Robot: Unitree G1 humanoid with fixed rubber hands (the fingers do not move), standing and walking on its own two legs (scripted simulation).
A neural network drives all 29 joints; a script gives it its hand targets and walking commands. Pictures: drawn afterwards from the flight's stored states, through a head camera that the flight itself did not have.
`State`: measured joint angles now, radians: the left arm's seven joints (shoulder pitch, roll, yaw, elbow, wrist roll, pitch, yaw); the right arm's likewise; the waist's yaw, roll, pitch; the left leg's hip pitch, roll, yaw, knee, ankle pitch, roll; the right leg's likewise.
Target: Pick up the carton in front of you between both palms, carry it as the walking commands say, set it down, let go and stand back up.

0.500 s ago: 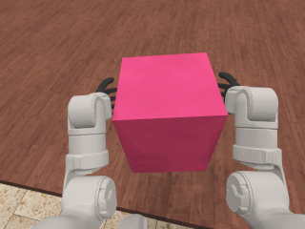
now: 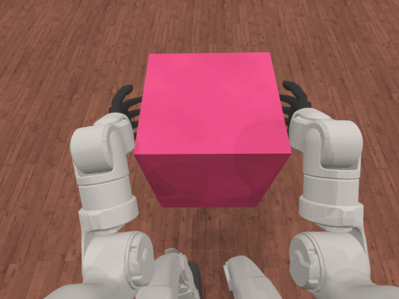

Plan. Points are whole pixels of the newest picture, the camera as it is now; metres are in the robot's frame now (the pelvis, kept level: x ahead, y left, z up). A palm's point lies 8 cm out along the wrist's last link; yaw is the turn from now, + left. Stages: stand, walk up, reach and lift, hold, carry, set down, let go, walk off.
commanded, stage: carry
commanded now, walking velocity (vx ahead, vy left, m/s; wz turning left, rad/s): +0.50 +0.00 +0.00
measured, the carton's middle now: (208, 139) +0.39 -0.04 +0.05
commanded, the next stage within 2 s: none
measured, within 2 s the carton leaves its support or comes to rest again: neither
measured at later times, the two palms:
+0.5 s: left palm out of the picture +0.70 +0.16 +0.24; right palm out of the picture +0.72 -0.14 +0.24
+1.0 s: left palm out of the picture +0.95 +0.20 +0.14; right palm out of the picture +0.96 -0.10 +0.14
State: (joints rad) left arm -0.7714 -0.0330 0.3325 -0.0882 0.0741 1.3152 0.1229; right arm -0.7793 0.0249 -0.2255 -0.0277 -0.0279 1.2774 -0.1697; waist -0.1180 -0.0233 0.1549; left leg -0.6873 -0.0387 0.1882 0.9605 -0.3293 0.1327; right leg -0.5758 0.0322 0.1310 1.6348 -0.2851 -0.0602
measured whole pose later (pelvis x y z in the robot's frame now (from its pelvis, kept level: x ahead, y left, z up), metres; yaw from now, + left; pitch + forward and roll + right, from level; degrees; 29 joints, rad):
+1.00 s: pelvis +0.66 +0.04 +0.07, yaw +0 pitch +5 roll +1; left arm -0.27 -0.15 0.22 -0.26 0.10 1.16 0.07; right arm -0.30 0.17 -0.17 -0.21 -0.11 1.14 -0.11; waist -0.01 -0.03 -0.05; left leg -0.42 0.01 0.21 0.46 -0.14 0.08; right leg -0.28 -0.03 -0.05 1.00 -0.46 0.01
